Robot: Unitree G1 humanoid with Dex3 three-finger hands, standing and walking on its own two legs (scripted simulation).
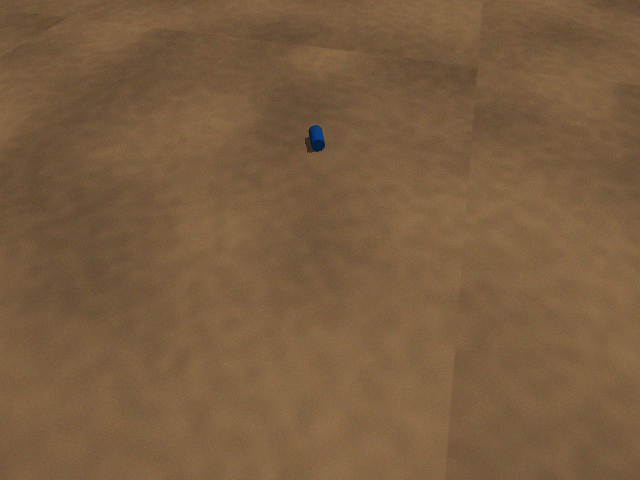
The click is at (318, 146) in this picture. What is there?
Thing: lying can
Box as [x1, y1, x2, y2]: [309, 125, 324, 150]
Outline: 313,125 309,128 311,146 314,150 320,150 324,147 321,129 319,126
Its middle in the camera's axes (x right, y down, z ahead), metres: -0.03 -0.53 +2.04
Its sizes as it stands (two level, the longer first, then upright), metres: 0.127 0.070 0.070
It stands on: the floor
